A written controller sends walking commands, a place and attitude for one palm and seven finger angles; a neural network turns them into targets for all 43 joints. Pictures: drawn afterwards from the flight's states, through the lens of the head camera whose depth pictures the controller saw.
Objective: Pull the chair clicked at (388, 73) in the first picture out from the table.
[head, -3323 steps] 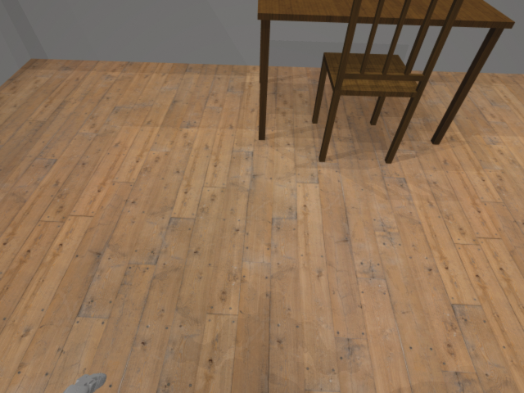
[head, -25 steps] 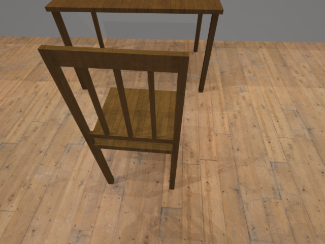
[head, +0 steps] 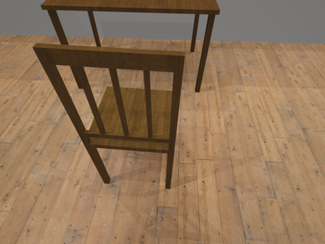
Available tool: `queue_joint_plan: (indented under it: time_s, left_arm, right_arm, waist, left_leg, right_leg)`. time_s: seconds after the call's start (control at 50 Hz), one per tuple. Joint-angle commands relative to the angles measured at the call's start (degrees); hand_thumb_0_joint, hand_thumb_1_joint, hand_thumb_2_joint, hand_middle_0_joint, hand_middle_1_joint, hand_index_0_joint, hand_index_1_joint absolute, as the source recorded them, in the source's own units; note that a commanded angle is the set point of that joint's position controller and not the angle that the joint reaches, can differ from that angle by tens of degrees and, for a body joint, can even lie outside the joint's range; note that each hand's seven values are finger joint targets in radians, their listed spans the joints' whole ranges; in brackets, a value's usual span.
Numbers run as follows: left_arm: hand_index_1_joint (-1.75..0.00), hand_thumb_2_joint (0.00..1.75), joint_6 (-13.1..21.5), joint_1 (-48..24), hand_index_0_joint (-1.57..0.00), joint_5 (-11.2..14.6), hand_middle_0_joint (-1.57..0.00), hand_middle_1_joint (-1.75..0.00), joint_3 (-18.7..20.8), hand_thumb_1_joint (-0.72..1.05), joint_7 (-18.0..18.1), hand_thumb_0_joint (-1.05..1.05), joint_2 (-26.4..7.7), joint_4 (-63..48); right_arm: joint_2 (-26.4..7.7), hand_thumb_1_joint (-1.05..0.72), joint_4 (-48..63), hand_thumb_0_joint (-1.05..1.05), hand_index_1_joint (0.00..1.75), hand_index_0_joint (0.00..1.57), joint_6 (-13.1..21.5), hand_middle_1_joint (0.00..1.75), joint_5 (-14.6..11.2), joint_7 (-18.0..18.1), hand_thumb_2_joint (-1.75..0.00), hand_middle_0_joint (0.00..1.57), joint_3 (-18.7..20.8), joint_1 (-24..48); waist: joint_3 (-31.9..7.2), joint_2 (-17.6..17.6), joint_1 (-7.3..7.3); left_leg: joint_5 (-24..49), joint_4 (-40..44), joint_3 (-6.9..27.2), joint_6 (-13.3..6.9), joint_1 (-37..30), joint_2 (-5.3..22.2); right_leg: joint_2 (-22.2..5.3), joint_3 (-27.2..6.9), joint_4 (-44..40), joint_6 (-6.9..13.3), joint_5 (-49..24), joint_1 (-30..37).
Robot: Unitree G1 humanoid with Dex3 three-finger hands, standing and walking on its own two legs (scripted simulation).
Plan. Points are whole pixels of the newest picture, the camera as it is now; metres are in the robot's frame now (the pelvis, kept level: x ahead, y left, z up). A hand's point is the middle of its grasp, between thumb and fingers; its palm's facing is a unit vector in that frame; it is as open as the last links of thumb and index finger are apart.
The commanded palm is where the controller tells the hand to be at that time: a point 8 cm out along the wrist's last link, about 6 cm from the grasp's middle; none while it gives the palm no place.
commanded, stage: look to check the result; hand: left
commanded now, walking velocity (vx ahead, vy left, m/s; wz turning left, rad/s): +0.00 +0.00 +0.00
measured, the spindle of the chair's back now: (120, 106) +0.57 +0.19 -0.05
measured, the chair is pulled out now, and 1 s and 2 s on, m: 0.74 0.74 0.74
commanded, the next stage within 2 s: stand and wait in 0.78 s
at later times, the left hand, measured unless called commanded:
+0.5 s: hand out of the picture +0.01 +0.17 -0.17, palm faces +0.03 -0.98 -0.19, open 7.4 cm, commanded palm none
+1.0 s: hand out of the picture +0.01 +0.16 -0.17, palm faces +0.03 -0.98 -0.18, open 7.4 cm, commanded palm none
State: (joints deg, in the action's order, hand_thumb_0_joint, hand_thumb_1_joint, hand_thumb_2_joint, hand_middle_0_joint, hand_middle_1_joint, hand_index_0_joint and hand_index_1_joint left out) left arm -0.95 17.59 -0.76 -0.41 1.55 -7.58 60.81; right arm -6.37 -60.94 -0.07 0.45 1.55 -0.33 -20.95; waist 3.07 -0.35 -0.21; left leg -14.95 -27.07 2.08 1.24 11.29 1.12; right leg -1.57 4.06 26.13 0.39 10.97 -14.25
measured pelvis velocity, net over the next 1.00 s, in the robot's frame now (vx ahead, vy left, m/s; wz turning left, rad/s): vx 0.01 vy -0.01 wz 0.00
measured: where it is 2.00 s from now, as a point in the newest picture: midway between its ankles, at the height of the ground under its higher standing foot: outside the picture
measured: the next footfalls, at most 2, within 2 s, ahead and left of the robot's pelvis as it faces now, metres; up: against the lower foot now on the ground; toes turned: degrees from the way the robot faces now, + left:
none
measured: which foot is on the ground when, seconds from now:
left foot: down 0.00-1.00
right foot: down 0.00-1.00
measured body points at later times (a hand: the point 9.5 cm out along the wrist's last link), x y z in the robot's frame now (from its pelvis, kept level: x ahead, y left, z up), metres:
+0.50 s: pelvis +0.01 +0.00 +0.00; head +0.03 -0.01 +0.45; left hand +0.01 +0.22 -0.16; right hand -0.01 -0.20 -0.16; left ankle +0.00 +0.14 -0.74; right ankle +0.03 -0.12 -0.74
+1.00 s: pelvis +0.01 -0.01 +0.00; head +0.03 -0.01 +0.45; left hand +0.01 +0.21 -0.16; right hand -0.01 -0.21 -0.16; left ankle +0.00 +0.14 -0.74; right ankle +0.03 -0.12 -0.74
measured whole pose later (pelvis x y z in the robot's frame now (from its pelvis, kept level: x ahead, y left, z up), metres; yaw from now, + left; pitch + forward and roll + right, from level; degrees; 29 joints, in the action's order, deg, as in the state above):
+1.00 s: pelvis +0.01 -0.01 +0.00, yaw +0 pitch -1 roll +0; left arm -0.8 16.9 -0.6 -0.1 1.7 -7.9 61.2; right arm -6.4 -61.7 0.2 0.2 2.0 -0.7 -19.8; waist 3.7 -0.3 -0.2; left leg -15.1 -25.5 2.4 1.9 9.5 1.6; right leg -1.2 4.5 25.9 1.0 11.9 -13.0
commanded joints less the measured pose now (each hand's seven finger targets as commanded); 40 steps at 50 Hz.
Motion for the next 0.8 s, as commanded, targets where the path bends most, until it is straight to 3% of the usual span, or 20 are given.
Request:
queue_joint_plan:
  time_s: [0.0, 0.02, 0.1, 0.14, 0.2, 0.22, 0.3, 0.32, 0.4, 0.44, 0.48, 0.52, 0.7, 0.74, 0.78]
  left_arm:
    - [-0.3, 0.9, 0.9, 4.2, -0.2, 0.2, -0.2, -0.3, 1.2, 0.9, 0.5, 0.0, -5.8, -1.8]
    - [-0.3, 0.9, 0.8, 4.1, -0.2, 0.2, -0.2, -0.3, 1.0, 0.9, 0.5, 0.0, -5.5, -1.7]
    - [-0.3, 0.9, 0.8, 4.1, -0.2, 0.3, -0.2, -0.3, 1.1, 0.9, 0.5, 0.0, -5.4, -1.7]
    - [-0.3, 0.9, 0.7, 4.0, -0.2, 0.2, -0.2, -0.3, 1.0, 0.9, 0.5, 0.0, -5.5, -1.5]
    - [-0.3, 0.9, 0.9, 4.2, -0.2, 0.3, -0.2, -0.3, 1.2, 0.9, 0.5, 0.0, -5.5, -1.6]
    - [-0.3, 0.9, 0.8, 4.0, -0.2, 0.3, -0.2, -0.3, 1.1, 0.9, 0.5, 0.0, -5.4, -1.5]
    - [-0.3, 0.9, 1.0, 4.1, -0.2, 0.3, -0.2, -0.3, 1.1, 0.9, 0.5, 0.0, -5.3, -1.7]
    - [-0.3, 0.9, 0.8, 3.7, -0.2, 0.3, -0.2, -0.3, 1.1, 0.9, 0.5, 0.0, -5.1, -1.6]
    - [-0.3, 0.9, 0.9, 3.9, -0.2, 0.3, -0.2, -0.3, 1.2, 0.9, 0.5, 0.0, -5.3, -1.7]
    - [-0.3, 0.9, 0.8, 3.9, -0.2, 0.3, -0.2, -0.3, 1.0, 0.9, 0.5, 0.0, -5.3, -1.6]
    - [-0.3, 0.9, 0.9, 4.1, -0.2, 0.3, -0.2, -0.3, 1.1, 0.9, 0.5, 0.0, -5.2, -1.7]
    - [-0.3, 0.9, 0.9, 3.7, -0.2, 0.3, -0.2, -0.3, 1.1, 0.9, 0.5, 0.0, -5.3, -1.7]
    - [-0.3, 0.9, 1.0, 3.9, -0.2, 0.3, -0.2, -0.3, 1.2, 0.9, 0.5, 0.0, -5.5, -1.8]
    - [-0.3, 0.9, 0.9, 3.6, -0.2, 0.3, -0.2, -0.3, 1.1, 0.9, 0.5, 0.0, -5.5, -1.7]
    - [-0.3, 0.9, 1.0, 4.0, -0.2, 0.3, -0.2, -0.3, 1.2, 0.9, 0.5, 0.0, -5.6, -1.6]
  right_arm:
    - [-4.3, -0.9, 1.1, 0.0, 0.3, 0.2, 0.9, 0.3, 0.2, 0.5, -0.9, 0.2, 0.9, -6.1]
    - [-4.2, -0.9, 1.1, 0.0, 0.3, 0.2, 0.7, 0.3, 0.2, 0.5, -0.9, 0.2, 0.9, -5.7]
    - [-4.3, -0.9, 1.0, 0.0, 0.3, 0.2, 0.9, 0.3, 0.3, 0.6, -0.9, 0.2, 0.8, -6.0]
    - [-4.3, -0.9, 1.0, 0.0, 0.3, 0.2, 0.7, 0.3, 0.2, 0.6, -0.9, 0.2, 0.9, -5.8]
    - [-4.5, -0.9, 0.9, 0.0, 0.3, 0.2, 1.0, 0.3, 0.2, 0.6, -0.9, 0.2, 0.9, -6.3]
    - [-4.6, -0.9, 1.0, 0.0, 0.3, 0.2, 0.9, 0.3, 0.2, 0.7, -0.9, 0.2, 0.9, -5.8]
    - [-4.6, -0.9, 1.0, 0.0, 0.3, 0.2, 1.1, 0.3, 0.1, 0.7, -0.9, 0.2, 0.7, -5.7]
    - [-4.3, -0.9, 1.1, 0.0, 0.3, 0.2, 1.0, 0.3, 0.1, 0.8, -0.9, 0.2, 0.8, -5.2]
    - [-4.5, -0.9, 1.0, 0.0, 0.3, 0.2, 1.2, 0.3, 0.1, 0.8, -0.9, 0.2, 0.7, -5.6]
    - [-4.5, -0.9, 0.9, 0.0, 0.3, 0.2, 0.9, 0.3, 0.1, 0.8, -0.9, 0.2, 0.7, -5.1]
    - [-4.5, -0.9, 1.0, 0.0, 0.3, 0.2, 1.1, 0.3, 0.1, 0.8, -0.9, 0.2, 0.7, -5.2]
    - [-4.5, -0.9, 0.9, 0.0, 0.3, 0.2, 0.9, 0.3, 0.1, 0.8, -0.9, 0.2, 0.7, -4.9]
    - [-4.6, -0.9, 0.7, 0.0, 0.3, 0.2, 1.1, 0.3, 0.1, 0.8, -0.9, 0.2, 0.5, -5.0]
    - [-4.5, -0.9, 0.6, 0.0, 0.3, 0.2, 0.8, 0.3, 0.1, 0.8, -0.9, 0.2, 0.5, -4.7]
    - [-4.4, -0.9, 0.5, 0.0, 0.3, 0.2, 0.8, 0.3, 0.1, 0.8, -0.9, 0.2, 0.6, -4.9]
  waist:
    - [0.9, 0.8, 0.16]
    - [2.7, 0.6, 0.2]
    - [1.9, -1.5, 0.11]
    - [3.6, -0.3, 0.05]
    - [0.3, 0.0, 0.18]
    - [1.6, -0.4, 0.1]
    - [0.7, 0.0, 0.1]
    - [2.9, -0.2, 0.09]
    - [1.0, 0.0, 0.08]
    - [2.7, -0.1, 0.08]
    - [1.2, -0.1, 0.15]
    - [2.6, 0.3, 0.19]
    - [0.8, 0.5, 0.17]
    - [3.0, 0.4, 0.22]
    - [1.2, 0.4, 0.21]
  left_leg:
    - [3.7, 5.4, 2.2, -3.6, 4.6, 3.0]
    - [3.0, 5.9, 2.4, -3.8, 4.8, 3.1]
    - [3.2, 6.4, 2.7, -3.7, 5.2, 3.4]
    - [2.4, 6.7, 2.8, -3.8, 6.2, 3.5]
    - [4.0, 6.2, 2.6, -3.7, 4.4, 3.3]
    - [4.0, 6.7, 2.8, -3.9, 4.6, 3.7]
    - [5.9, 6.2, 2.5, -3.7, 4.2, 3.6]
    - [5.2, 6.9, 2.8, -3.8, 4.6, 3.8]
    - [6.4, 6.5, 2.7, -3.8, 4.0, 3.7]
    - [5.1, 6.7, 2.7, -3.8, 4.5, 3.7]
    - [6.3, 6.4, 2.6, -3.8, 3.5, 3.6]
    - [5.5, 6.8, 2.6, -3.8, 3.7, 3.7]
    - [6.7, 6.0, 2.1, -3.6, 2.9, 3.5]
    - [5.6, 6.2, 2.0, -3.6, 3.6, 3.5]
    - [5.5, 5.8, 1.8, -3.5, 2.7, 3.3]
  right_leg:
    - [-4.6, -5.4, -5.6, 3.0, 1.4, 3.2]
    - [-4.3, -5.3, -6.2, 3.2, 2.1, 2.1]
    - [-4.2, -5.2, -5.2, 3.0, 1.5, 2.8]
    - [-4.0, -5.1, -5.6, 3.0, 2.0, 2.4]
    - [-4.3, -5.2, -5.0, 2.9, 0.6, 3.9]
    - [-4.0, -4.9, -5.1, 3.0, 0.5, 3.2]
    - [-4.5, -4.9, -4.6, 2.9, -1.4, 4.0]
    - [-4.1, -4.7, -4.9, 3.0, -0.8, 2.8]
    - [-4.4, -4.9, -4.5, 2.8, -1.8, 4.0]
    - [-4.3, -5.0, -5.0, 2.9, -0.6, 3.0]
    - [-4.5, -5.1, -4.7, 2.9, -1.8, 3.5]
    - [-4.2, -5.0, -5.0, 3.0, -1.1, 2.7]
    - [-4.7, -5.3, -5.0, 3.0, -1.9, 3.9]
    - [-4.5, -5.3, -5.6, 3.1, -0.7, 2.7]
    - [-4.7, -5.4, -5.6, 3.1, -0.5, 3.3]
